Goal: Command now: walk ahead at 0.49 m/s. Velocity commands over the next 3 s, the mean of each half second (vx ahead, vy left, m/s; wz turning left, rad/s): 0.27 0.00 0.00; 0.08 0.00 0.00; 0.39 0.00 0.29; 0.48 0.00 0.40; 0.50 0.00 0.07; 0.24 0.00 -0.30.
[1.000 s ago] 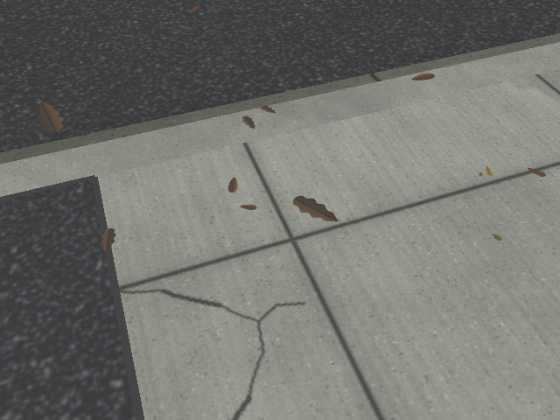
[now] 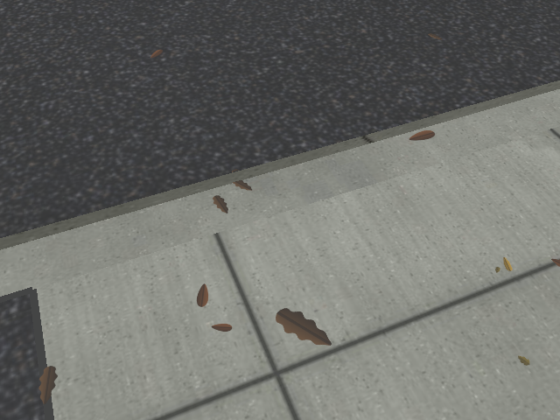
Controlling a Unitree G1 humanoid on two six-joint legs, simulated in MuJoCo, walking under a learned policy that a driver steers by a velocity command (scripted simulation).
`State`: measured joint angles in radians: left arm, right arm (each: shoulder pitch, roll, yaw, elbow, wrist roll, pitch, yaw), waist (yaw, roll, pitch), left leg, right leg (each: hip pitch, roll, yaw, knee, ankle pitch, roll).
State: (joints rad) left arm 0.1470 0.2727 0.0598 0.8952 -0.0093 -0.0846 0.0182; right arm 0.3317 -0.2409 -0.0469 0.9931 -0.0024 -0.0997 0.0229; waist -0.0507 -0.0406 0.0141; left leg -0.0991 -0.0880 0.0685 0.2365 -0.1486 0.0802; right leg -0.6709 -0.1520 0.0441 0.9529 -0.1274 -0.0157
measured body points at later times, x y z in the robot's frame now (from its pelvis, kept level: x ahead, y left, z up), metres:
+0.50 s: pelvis +0.21 -0.06 -0.01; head +0.24 -0.07 +0.44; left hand +0.32 +0.19 -0.14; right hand +0.30 -0.33 -0.15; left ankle +0.23 +0.10 -0.72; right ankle +0.29 -0.15 -0.75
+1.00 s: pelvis +0.29 -0.04 -0.02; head +0.29 -0.04 +0.43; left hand +0.35 +0.22 -0.16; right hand +0.32 -0.29 -0.17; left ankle +0.25 +0.09 -0.75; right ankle +0.29 -0.15 -0.75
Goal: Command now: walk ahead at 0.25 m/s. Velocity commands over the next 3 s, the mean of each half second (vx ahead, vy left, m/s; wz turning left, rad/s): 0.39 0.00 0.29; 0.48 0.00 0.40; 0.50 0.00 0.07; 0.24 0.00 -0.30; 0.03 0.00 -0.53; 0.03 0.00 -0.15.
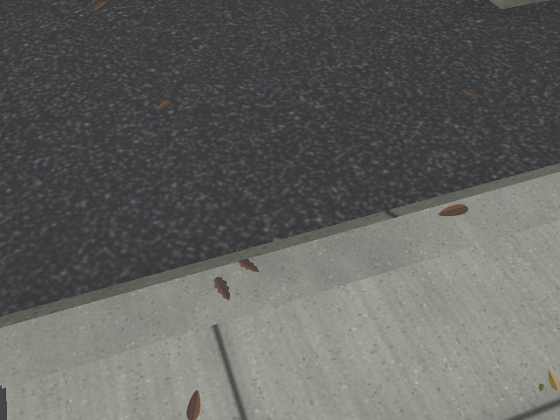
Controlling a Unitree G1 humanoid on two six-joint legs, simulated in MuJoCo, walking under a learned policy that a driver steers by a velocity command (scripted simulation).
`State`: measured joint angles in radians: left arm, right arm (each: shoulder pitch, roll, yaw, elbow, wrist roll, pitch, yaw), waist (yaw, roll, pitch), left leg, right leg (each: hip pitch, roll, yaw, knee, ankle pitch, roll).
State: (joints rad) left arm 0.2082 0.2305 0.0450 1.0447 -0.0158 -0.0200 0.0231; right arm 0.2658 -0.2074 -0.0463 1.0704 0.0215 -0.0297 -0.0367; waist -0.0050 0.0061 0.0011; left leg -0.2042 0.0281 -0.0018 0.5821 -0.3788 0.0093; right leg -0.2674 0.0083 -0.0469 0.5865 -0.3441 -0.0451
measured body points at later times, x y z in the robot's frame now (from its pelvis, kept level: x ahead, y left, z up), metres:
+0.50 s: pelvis +0.18 +0.02 -0.01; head +0.21 +0.03 +0.44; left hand +0.06 +0.25 -0.16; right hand +0.43 -0.16 -0.11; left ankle +0.33 +0.15 -0.71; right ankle +0.00 -0.11 -0.73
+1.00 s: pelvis +0.44 +0.11 +0.01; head +0.46 +0.13 +0.46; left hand +0.55 +0.41 -0.09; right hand +0.56 -0.14 -0.11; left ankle +0.33 +0.14 -0.73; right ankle +0.69 +0.03 -0.69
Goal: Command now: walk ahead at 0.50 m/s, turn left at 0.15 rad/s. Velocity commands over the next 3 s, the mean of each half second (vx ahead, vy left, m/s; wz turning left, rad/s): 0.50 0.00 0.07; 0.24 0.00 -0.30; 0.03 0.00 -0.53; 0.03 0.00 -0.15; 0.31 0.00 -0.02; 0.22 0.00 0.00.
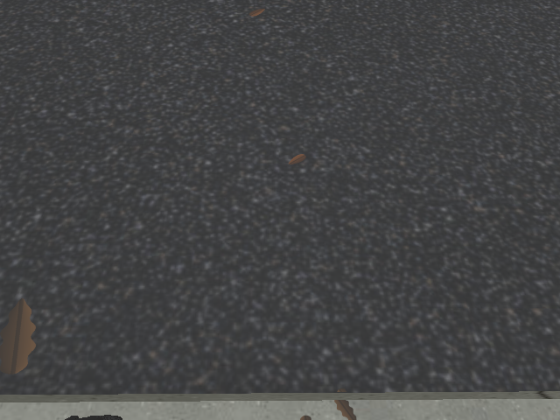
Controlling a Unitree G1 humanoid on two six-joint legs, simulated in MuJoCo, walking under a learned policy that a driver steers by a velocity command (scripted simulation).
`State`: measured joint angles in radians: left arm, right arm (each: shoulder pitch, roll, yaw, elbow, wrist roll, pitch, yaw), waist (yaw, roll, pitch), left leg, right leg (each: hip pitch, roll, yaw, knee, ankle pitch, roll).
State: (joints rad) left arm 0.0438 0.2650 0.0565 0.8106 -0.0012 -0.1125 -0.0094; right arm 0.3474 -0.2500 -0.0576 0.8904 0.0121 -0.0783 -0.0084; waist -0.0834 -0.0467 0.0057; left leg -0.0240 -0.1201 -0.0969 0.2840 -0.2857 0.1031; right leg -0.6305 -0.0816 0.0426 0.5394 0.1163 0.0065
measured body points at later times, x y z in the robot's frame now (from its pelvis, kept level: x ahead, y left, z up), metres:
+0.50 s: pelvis +0.29 -0.04 +0.00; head +0.32 -0.04 +0.45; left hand +0.29 +0.24 -0.13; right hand +0.49 -0.27 -0.10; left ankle +0.47 +0.13 -0.69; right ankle +0.22 -0.14 -0.74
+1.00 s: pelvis +0.46 -0.03 +0.01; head +0.47 -0.06 +0.46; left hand +0.54 +0.27 -0.09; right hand +0.64 -0.30 -0.11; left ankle +0.47 +0.12 -0.69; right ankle +0.52 -0.12 -0.70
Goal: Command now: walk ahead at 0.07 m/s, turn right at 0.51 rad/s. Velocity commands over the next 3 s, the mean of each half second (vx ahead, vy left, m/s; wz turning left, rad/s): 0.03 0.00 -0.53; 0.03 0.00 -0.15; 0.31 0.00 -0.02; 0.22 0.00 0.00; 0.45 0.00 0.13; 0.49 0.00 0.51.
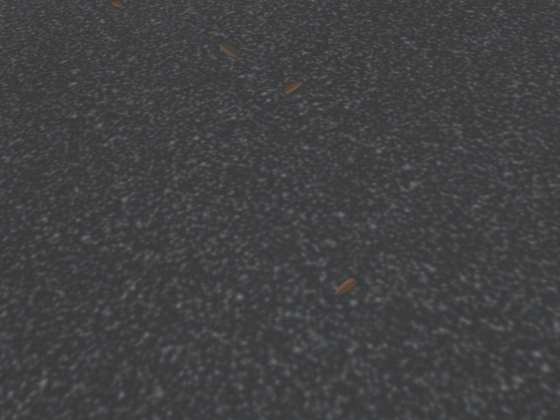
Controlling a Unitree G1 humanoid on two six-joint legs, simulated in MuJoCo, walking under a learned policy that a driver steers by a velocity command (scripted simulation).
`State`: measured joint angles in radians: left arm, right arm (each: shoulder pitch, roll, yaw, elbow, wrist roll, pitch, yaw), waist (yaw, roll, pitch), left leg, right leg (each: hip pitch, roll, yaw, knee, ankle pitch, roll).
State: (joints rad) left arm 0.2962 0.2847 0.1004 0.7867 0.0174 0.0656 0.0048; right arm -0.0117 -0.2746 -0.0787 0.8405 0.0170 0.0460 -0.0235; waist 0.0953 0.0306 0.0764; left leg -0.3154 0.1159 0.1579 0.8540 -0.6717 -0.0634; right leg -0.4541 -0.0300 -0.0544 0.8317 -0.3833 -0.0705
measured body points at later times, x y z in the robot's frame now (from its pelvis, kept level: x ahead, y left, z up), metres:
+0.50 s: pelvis +0.03 +0.02 +0.03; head +0.07 +0.01 +0.48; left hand +0.27 +0.26 -0.06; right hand +0.09 -0.29 -0.07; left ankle +0.07 +0.13 -0.70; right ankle -0.03 -0.10 -0.63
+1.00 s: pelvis +0.02 -0.03 +0.00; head +0.02 -0.03 +0.45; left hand +0.29 +0.11 -0.09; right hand -0.03 -0.31 -0.12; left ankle +0.03 +0.05 -0.71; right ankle +0.00 -0.14 -0.73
